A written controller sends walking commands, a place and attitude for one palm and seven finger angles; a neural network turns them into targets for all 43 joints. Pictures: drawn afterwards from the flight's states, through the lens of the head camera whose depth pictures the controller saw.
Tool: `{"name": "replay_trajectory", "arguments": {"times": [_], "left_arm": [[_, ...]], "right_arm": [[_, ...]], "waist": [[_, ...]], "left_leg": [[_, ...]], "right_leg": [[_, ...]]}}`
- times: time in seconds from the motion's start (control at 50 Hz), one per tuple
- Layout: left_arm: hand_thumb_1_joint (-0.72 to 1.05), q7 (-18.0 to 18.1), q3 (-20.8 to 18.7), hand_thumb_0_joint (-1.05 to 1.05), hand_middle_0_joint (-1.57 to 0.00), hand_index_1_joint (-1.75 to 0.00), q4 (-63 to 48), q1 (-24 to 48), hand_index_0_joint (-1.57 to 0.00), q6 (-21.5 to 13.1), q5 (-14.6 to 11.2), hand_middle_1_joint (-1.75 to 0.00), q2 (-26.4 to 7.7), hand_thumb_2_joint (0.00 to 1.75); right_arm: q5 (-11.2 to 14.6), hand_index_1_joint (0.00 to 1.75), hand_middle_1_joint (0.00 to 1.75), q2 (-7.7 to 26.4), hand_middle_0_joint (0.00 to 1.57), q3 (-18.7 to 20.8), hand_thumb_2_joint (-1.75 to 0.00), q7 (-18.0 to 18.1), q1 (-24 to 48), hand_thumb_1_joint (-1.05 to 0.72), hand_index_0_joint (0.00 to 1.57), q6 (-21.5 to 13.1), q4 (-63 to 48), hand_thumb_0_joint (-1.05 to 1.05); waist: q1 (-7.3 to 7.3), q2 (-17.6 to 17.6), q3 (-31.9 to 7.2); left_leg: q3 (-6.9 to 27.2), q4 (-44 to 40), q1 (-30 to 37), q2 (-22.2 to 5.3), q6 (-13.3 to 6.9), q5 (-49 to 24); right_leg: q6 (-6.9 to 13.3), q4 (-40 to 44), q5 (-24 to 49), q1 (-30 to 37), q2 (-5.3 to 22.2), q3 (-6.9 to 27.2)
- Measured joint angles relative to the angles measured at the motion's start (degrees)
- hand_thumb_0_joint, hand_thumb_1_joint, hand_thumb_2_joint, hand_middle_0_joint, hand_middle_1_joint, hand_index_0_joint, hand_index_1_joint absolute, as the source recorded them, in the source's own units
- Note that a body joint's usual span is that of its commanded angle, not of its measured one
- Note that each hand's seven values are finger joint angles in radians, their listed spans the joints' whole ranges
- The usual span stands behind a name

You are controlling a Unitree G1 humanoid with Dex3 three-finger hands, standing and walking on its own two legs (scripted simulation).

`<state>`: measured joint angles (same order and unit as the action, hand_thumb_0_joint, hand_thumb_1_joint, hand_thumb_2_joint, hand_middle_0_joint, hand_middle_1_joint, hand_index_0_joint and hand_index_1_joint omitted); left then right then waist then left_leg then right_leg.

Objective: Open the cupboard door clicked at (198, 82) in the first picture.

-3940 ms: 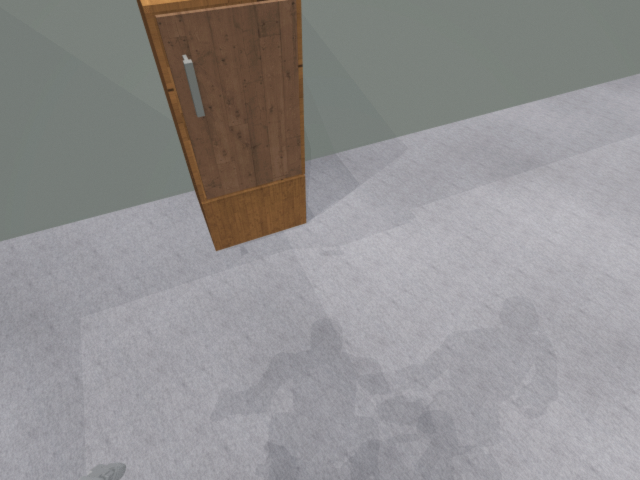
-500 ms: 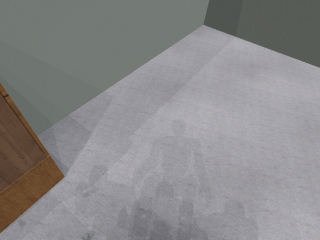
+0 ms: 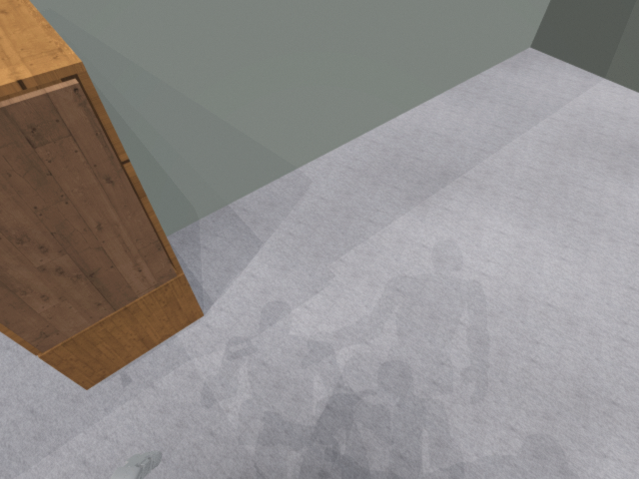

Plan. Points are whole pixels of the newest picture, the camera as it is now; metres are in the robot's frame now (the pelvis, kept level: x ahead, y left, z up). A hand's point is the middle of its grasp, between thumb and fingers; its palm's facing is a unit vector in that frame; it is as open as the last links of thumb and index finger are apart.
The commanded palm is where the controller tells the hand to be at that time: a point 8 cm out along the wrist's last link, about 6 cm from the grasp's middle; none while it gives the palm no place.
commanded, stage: turn to face it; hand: left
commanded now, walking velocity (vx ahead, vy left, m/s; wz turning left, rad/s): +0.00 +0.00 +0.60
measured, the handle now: out of the picture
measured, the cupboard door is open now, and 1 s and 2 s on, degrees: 0 0 0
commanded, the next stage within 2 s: take the last steps up to it in 1.04 s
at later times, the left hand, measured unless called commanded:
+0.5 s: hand out of the picture -0.09 +0.20 -0.18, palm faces +0.39 -0.88 -0.26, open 7.4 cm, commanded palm none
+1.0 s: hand out of the picture -0.06 +0.20 -0.15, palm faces +0.55 -0.79 -0.28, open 7.4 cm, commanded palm none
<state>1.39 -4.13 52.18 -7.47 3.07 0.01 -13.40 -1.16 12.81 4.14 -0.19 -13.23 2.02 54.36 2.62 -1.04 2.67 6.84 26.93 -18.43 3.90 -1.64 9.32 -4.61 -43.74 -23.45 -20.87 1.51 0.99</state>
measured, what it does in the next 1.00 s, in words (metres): steps on the spot, turning left: right foot, then left foot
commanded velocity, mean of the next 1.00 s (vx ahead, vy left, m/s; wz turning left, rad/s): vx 0.00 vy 0.00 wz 0.48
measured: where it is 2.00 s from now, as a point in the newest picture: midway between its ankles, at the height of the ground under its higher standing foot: outside the picture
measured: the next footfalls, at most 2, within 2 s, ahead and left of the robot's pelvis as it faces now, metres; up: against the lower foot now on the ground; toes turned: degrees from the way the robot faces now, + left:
right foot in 0.06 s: +0.04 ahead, -0.14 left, +0.00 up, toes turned +3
left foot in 0.52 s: -0.05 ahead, +0.11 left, +0.00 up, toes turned +27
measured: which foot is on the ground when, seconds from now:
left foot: down 0.00-0.06, up 0.08-0.50, down 0.52-0.98, up 1.00-1.00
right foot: up 0.00-0.04, down 0.06-0.52, up 0.54-0.96, down 0.98-1.00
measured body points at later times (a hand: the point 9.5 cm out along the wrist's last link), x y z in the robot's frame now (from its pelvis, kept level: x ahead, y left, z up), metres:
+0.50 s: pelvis -0.04 -0.01 -0.01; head -0.01 +0.00 +0.44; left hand -0.11 +0.24 -0.16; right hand +0.16 -0.23 -0.14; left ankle -0.09 +0.09 -0.74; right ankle +0.00 -0.14 -0.74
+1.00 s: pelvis -0.05 -0.03 -0.01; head -0.02 -0.03 +0.44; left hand -0.09 +0.24 -0.13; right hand +0.12 -0.21 -0.17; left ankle -0.08 +0.09 -0.74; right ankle +0.01 -0.12 -0.74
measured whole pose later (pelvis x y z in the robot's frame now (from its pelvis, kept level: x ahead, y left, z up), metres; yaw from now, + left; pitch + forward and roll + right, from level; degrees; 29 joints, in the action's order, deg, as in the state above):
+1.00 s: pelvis -0.05 -0.03 -0.01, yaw +33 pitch -1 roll +1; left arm 1.4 -2.4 51.7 -9.1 1.2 0.4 -11.4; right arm -0.6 12.2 3.2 -0.3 -13.2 2.4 55.3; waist 1.6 -1.9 2.7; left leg 4.8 32.5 -17.9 3.5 -0.1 14.8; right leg -1.4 -31.5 -16.1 -14.5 1.5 -2.2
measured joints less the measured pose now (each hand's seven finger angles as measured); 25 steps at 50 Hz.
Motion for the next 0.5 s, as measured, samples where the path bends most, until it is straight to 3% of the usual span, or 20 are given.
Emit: {"name": "replay_trajectory", "arguments": {"times": [0.04,0.08,0.12,0.18,0.22,0.28,0.38,0.46,0.5], "left_arm": [[0.91,-0.1,0.5,0.01,-0.19,-0.3,-1.1,-0.2,-0.2,-0.7,-0.1,-0.3,0.6,0.9],[0.91,0.0,1.0,0.01,-0.2,-0.3,-2.0,-0.7,-0.2,-1.5,0.4,-0.3,1.3,0.9],[0.91,0.0,1.7,0.01,-0.2,-0.3,-2.2,-1.5,-0.2,-1.5,0.6,-0.3,2.3,0.9],[0.91,0.0,2.2,0.01,-0.2,-0.3,-2.1,-3.1,-0.2,-1.5,0.7,-0.3,3.1,0.9],[0.91,0.1,2.4,0.01,-0.2,-0.3,-1.8,-3.7,-0.2,-1.6,0.8,-0.3,3.2,0.9],[0.91,0.0,2.6,0.01,-0.2,-0.3,-1.6,-4.7,-0.21,-1.9,1.0,-0.3,3.2,0.9],[0.91,-0.3,2.6,0.01,-0.2,-0.3,-1.0,-6.4,-0.21,-2.0,1.3,-0.3,2.5,0.9],[0.91,-0.4,1.8,0.01,-0.2,-0.3,0.0,-7.5,-0.21,-1.5,1.5,-0.3,0.8,0.9],[0.91,-0.5,1.3,0.01,-0.2,-0.3,0.4,-8.3,-0.21,-1.1,1.2,-0.3,-0.3,0.9]], "right_arm": [[0.1,0.3,0.3,0.8,0.21,0.4,-0.9,-0.2,0.1,-0.9,0.2,0.5,-0.3,0.0],[0.5,0.3,0.3,1.7,0.21,1.0,-0.9,-0.3,0.3,-0.9,0.2,1.0,-0.8,0.0],[0.1,0.3,0.3,2.7,0.2,1.6,-0.9,-0.4,0.6,-0.91,0.2,1.7,-0.8,0.0],[-0.1,0.3,0.3,3.7,0.2,2.0,-0.9,-1.1,1.2,-0.91,0.2,2.2,-0.9,0.0],[-0.1,0.3,0.3,3.8,0.2,1.9,-0.9,-1.4,1.4,-0.91,0.19,2.2,-1.1,0.0],[0.0,0.3,0.3,3.6,0.2,1.7,-0.9,-1.6,1.9,-0.91,0.19,2.6,-0.9,0.0],[0.3,0.3,0.3,3.2,0.2,0.9,-0.9,-1.7,3.9,-0.91,0.19,3.2,-0.4,0.0],[0.7,0.3,0.3,2.4,0.2,0.0,-0.9,-1.7,5.8,-0.91,0.19,2.5,-1.1,0.01],[0.7,0.3,0.3,2.2,0.2,-0.4,-0.9,-1.8,6.3,-0.91,0.19,1.6,-2.1,0.01]], "waist": [[-0.05,-0.5,-0.4],[-0.53,-1.2,-0.6],[-0.54,-2.1,-0.4],[-0.57,-2.1,-0.2],[-0.46,-1.5,0.2],[-0.83,-0.6,0.8],[-2.32,0.6,1.7],[-3.66,2.0,2.3],[-3.94,2.5,2.1]], "left_leg": [[1.5,1.9,-1.3,0.7,1.0,0.4],[1.6,8.2,-4.3,1.1,2.2,6.1],[-0.6,20.0,-8.1,0.8,3.1,13.3],[-4.3,34.2,-11.7,-1.2,4.3,12.7],[-5.8,37.8,-12.1,-2.9,5.2,11.6],[-6.9,37.0,-10.6,-4.8,6.2,12.1],[-8.7,28.6,-6.1,-6.3,6.3,15.0],[-11.0,18.1,-1.1,-6.1,5.4,16.0],[-12.2,9.3,2.7,-5.9,4.6,11.1]], "right_leg": [[0.6,7.9,3.5,3.4,-0.7,-0.5],[3.5,12.2,6.9,5.0,-0.6,-1.4],[4.9,11.3,6.7,5.6,0.1,-3.3],[5.3,13.1,7.0,7.8,1.4,-5.4],[5.4,13.9,7.3,8.8,2.4,-6.8],[5.4,14.3,7.4,9.6,3.9,-9.0],[4.7,13.3,7.0,9.2,6.3,-12.5],[3.4,10.9,6.2,7.7,8.4,-14.9],[2.3,8.0,4.9,6.4,9.7,-16.2]]}}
